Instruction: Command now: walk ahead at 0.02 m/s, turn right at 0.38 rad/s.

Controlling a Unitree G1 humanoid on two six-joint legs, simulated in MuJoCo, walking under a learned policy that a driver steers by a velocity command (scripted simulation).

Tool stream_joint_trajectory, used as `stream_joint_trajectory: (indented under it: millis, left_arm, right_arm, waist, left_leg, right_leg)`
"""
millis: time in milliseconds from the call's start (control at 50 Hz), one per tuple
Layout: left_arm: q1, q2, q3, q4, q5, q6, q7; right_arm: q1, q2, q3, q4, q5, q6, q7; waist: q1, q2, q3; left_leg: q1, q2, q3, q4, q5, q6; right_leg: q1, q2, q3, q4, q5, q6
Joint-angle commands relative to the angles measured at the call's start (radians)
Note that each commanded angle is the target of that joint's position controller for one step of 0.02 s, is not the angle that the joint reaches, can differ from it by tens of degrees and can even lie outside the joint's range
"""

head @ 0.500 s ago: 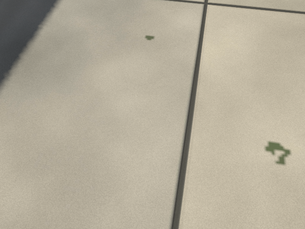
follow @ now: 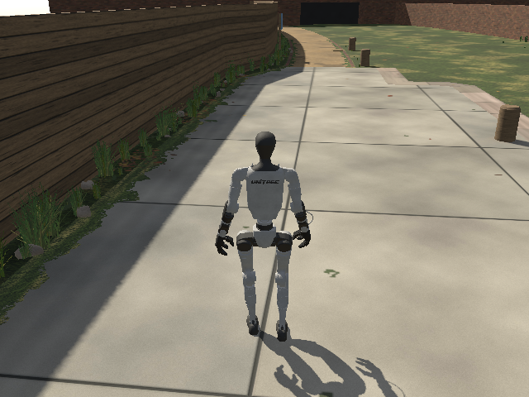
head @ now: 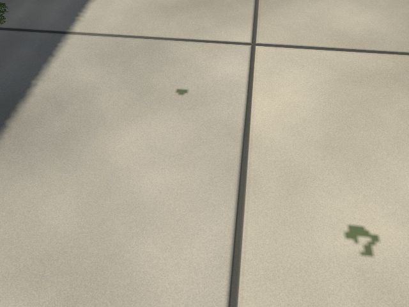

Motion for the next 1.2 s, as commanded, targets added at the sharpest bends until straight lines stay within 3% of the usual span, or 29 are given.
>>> stream_joint_trajectory:
  millis: [20,40,60,80,100,140,180,360,440,480,500,520,540,560,580,600,620,660,720,780,820,840,860,880,900,940,980,1100,1200]
  left_arm:
    - [0.073,0.058,0.014,-0.04,-0.003,-0.022,0.002]
    - [0.074,0.084,0.018,-0.045,0.002,-0.029,0.002]
    - [0.082,0.156,0.032,-0.059,0.02,-0.039,0.005]
    - [0.066,0.262,0.063,-0.067,0.007,-0.036,0.003]
    - [0.099,0.232,0.063,-0.057,0.017,-0.038,0.01]
    - [-0.003,0.19,0.056,-0.076,0.002,-0.033,0.017]
    - [-0.037,0.17,0.054,-0.096,-0.007,-0.032,0.016]
    - [0.04,0.222,0.079,-0.094,0.001,-0.021,0.009]
    - [-0.035,0.241,0.087,-0.116,0.002,-0.014,-0.003]
    - [-0.106,0.234,0.084,-0.13,-0.01,-0.011,-0.005]
    - [-0.114,0.204,0.074,-0.138,-0.016,-0.014,-0.002]
    - [-0.041,0.121,0.053,-0.138,-0.01,-0.018,-0.001]
    - [-0.009,0.15,0.06,-0.138,0.0,-0.015,0.01]
    - [-0.006,0.185,0.065,-0.12,0.016,-0.011,0.014]
    - [-0.021,0.18,0.064,-0.096,0.009,-0.007,0.011]
    - [-0.016,0.154,0.056,-0.078,0.002,-0.004,0.006]
    - [-0.012,0.13,0.045,-0.067,0.005,-0.001,0.0]
    - [-0.028,0.121,0.03,-0.049,0.009,0.001,0.0]
    - [-0.095,0.143,0.028,-0.057,-0.01,-0.002,0.021]
    - [-0.105,0.142,0.023,-0.067,-0.002,-0.023,0.023]
    - [-0.045,0.112,0.014,-0.054,0.005,-0.043,0.022]
    - [0.023,0.131,0.02,-0.035,0.009,-0.055,0.028]
    - [0.112,0.205,0.034,-0.019,0.021,-0.064,0.042]
    - [0.1,0.309,0.061,-0.016,0.023,-0.07,0.043]
    - [0.04,0.243,0.049,-0.02,0.031,-0.08,0.042]
    - [-0.047,0.16,0.026,-0.044,0.016,-0.102,0.035]
    - [-0.02,0.152,0.023,-0.037,0.015,-0.122,0.03]
    - [0.09,0.165,0.025,0.01,0.02,-0.14,0.007]
    - [0.119,0.2,0.028,0.036,0.016,-0.14,0.004]
  right_arm:
    - [0.003,-0.167,-0.049,-0.035,0.01,0.002,-0.016]
    - [0.02,-0.166,-0.053,-0.028,0.009,0.004,-0.016]
    - [0.034,-0.126,-0.047,-0.043,0.008,0.006,-0.011]
    - [-0.051,-0.091,-0.036,-0.095,0.021,0.004,-0.018]
    - [-0.081,-0.109,-0.039,-0.093,0.0,0.01,-0.017]
    - [-0.022,-0.114,-0.046,-0.063,0.011,0.014,-0.003]
    - [0.002,-0.137,-0.052,-0.053,-0.006,0.014,0.005]
    - [-0.075,-0.134,-0.035,-0.117,0.017,0.01,0.001]
    - [-0.029,-0.147,-0.032,-0.129,0.024,-0.001,-0.004]
    - [0.054,-0.141,-0.031,-0.111,0.019,-0.012,-0.011]
    - [0.083,-0.164,-0.036,-0.103,0.009,-0.021,-0.019]
    - [0.067,-0.236,-0.044,-0.118,-0.007,-0.025,-0.027]
    - [0.031,-0.304,-0.054,-0.134,-0.004,-0.016,-0.017]
    - [0.05,-0.249,-0.043,-0.126,-0.004,-0.015,-0.007]
    - [-0.01,-0.164,-0.017,-0.128,0.004,-0.021,0.001]
    - [-0.073,-0.12,0.0,-0.133,0.001,-0.025,0.007]
    - [-0.088,-0.104,0.01,-0.125,-0.001,-0.032,0.006]
    - [-0.043,-0.135,0.004,-0.089,0.001,-0.032,0.01]
    - [0.066,-0.234,-0.034,-0.049,0.008,-0.018,0.021]
    - [0.099,-0.241,-0.055,-0.026,0.006,0.004,0.03]
    - [0.028,-0.224,-0.063,-0.036,0.009,0.022,0.033]
    - [-0.014,-0.202,-0.063,-0.052,0.013,0.021,0.032]
    - [-0.048,-0.141,-0.051,-0.086,0.021,0.009,0.034]
    - [-0.098,-0.117,-0.044,-0.119,0.029,-0.001,0.033]
    - [-0.1,-0.183,-0.057,-0.106,-0.006,-0.01,0.035]
    - [0.007,-0.174,-0.062,-0.056,-0.006,-0.02,0.059]
    - [0.006,-0.163,-0.061,-0.052,-0.015,-0.018,0.078]
    - [-0.16,-0.122,-0.039,-0.137,-0.016,-0.012,0.12]
    - [-0.226,-0.113,-0.025,-0.191,-0.019,-0.012,0.131]
  waist:
    - [0.018,0.077,-0.047]
    - [0.019,0.034,-0.021]
    - [0.001,-0.129,-0.032]
    - [0.023,-0.29,0.071]
    - [0.037,-0.17,0.067]
    - [-0.03,-0.064,0.036]
    - [-0.032,-0.09,-0.013]
    - [0.042,-0.128,-0.059]
    - [0.015,-0.147,-0.066]
    - [-0.044,-0.133,-0.069]
    - [-0.052,-0.089,-0.074]
    - [-0.007,0.134,-0.094]
    - [-0.001,0.24,-0.081]
    - [-0.005,0.169,-0.068]
    - [0.017,0.092,-0.019]
    - [0.041,0.092,0.003]
    - [0.046,0.148,-0.007]
    - [0.026,0.19,-0.015]
    - [-0.029,0.184,-0.028]
    - [-0.033,0.179,-0.038]
    - [0.03,0.152,0.005]
    - [0.072,0.107,0.012]
    - [0.107,-0.056,0.0]
    - [0.118,-0.265,0.054]
    - [0.071,-0.104,0.136]
    - [-0.002,-0.088,0.115]
    - [0.007,-0.11,0.098]
    - [0.056,-0.104,0.126]
    - [0.056,-0.118,0.121]
  left_leg:
    - [0.054,0.287,-0.232,-0.107,0.002,0.096]
    - [0.012,0.263,-0.194,-0.048,-0.004,0.043]
    - [-0.089,0.172,-0.097,0.152,-0.109,-0.025]
    - [-0.27,-0.022,-0.016,0.259,-0.338,-0.083]
    - [-0.267,0.008,-0.114,0.471,-0.384,-0.09]
    - [-0.266,0.019,-0.157,0.561,-0.282,-0.098]
    - [-0.279,0.016,-0.152,0.602,-0.239,-0.112]
    - [-0.223,0.01,-0.159,0.372,-0.27,-0.13]
    - [-0.074,-0.017,-0.166,0.225,-0.265,-0.106]
    - [0.081,-0.019,-0.155,-0.001,-0.134,-0.094]
    - [0.19,0.046,-0.205,-0.126,-0.051,-0.079]
    - [0.277,0.293,-0.454,-0.217,-0.036,-0.026]
    - [0.199,0.433,-0.645,-0.199,0.159,0.117]
    - [0.13,0.442,-0.656,-0.196,0.19,0.182]
    - [0.074,0.363,-0.549,-0.191,0.158,0.159]
    - [0.044,0.279,-0.441,-0.19,0.141,0.11]
    - [0.062,0.226,-0.387,-0.19,0.16,0.075]
    - [0.127,0.168,-0.353,-0.15,0.283,0.06]
    - [0.232,0.198,-0.447,-0.091,0.381,0.093]
    - [0.199,0.191,-0.556,-0.165,-0.146,0.115]
    - [0.021,0.135,-0.557,-0.172,-0.416,0.084]
    - [-0.149,0.087,-0.523,-0.126,-0.472,0.037]
    - [-0.354,0.009,-0.405,0.065,-0.513,-0.022]
    - [-0.495,-0.103,-0.197,0.319,-0.4,-0.037]
    - [-0.482,0.006,-0.246,0.441,-0.3,-0.032]
    - [-0.437,0.031,-0.234,0.529,-0.198,-0.047]
    - [-0.452,0.048,-0.193,0.6,-0.15,-0.064]
    - [-0.483,0.087,-0.134,0.464,-0.049,-0.083]
    - [-0.274,0.052,0.004,0.24,-0.082,-0.011]
  right_leg:
    - [0.067,0.026,-0.032,-0.207,0.082,-0.037]
    - [0.097,0.002,0.038,-0.341,0.152,-0.061]
    - [0.15,-0.173,0.301,-0.478,0.162,-0.109]
    - [0.091,-0.351,0.548,-0.494,0.45,-0.228]
    - [0.086,-0.351,0.509,-0.471,0.582,-0.281]
    - [0.1,-0.226,0.353,-0.429,0.593,-0.231]
    - [0.174,-0.171,0.306,-0.39,0.708,-0.211]
    - [0.247,-0.163,0.418,-0.315,0.757,-0.218]
    - [0.166,-0.135,0.488,-0.295,0.741,-0.178]
    - [0.094,-0.087,0.481,-0.259,0.628,-0.115]
    - [0.016,-0.04,0.448,-0.211,0.475,-0.063]
    - [-0.088,0.075,0.3,-0.024,0.137,-0.008]
    - [-0.181,0.201,0.165,0.113,-0.189,0.009]
    - [-0.143,0.143,0.202,0.249,-0.184,0.011]
    - [-0.109,0.122,0.23,0.27,-0.104,0.013]
    - [-0.066,0.108,0.224,0.233,-0.042,0.025]
    - [-0.034,0.093,0.199,0.162,-0.001,0.036]
    - [0.002,0.073,0.086,0.009,-0.002,0.064]
    - [-0.033,0.09,0.06,-0.089,-0.013,0.06]
    - [-0.006,0.095,0.04,-0.168,-0.033,0.03]
    - [0.164,0.095,0.024,-0.357,0.06,-0.013]
    - [0.335,0.051,0.076,-0.428,0.078,-0.048]
    - [0.503,-0.133,0.25,-0.516,-0.1,-0.091]
    - [0.432,-0.342,0.562,-0.646,-0.315,-0.179]
    - [0.331,-0.365,0.527,-0.642,-0.261,-0.199]
    - [0.319,-0.279,0.368,-0.635,-0.092,-0.161]
    - [0.33,-0.234,0.233,-0.622,0.068,-0.15]
    - [0.334,-0.234,0.05,-0.595,0.358,-0.14]
    - [0.294,-0.246,-0.076,-0.511,0.65,-0.103]
Velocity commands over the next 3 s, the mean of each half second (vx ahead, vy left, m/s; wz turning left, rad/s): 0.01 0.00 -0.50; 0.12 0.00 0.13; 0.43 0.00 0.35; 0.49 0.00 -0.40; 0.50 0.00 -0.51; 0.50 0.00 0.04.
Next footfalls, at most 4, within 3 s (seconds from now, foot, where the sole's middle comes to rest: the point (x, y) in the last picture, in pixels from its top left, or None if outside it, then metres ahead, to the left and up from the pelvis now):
0.06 right None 0.01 -0.10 -0.77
0.52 left None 0.07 0.09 -0.77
0.84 right None -0.03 -0.08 -0.77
1.26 left None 0.29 0.14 -0.77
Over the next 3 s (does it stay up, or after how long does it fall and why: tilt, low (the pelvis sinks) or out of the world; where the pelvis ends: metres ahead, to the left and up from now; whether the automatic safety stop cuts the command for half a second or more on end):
stays up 1.04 -0.12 0.01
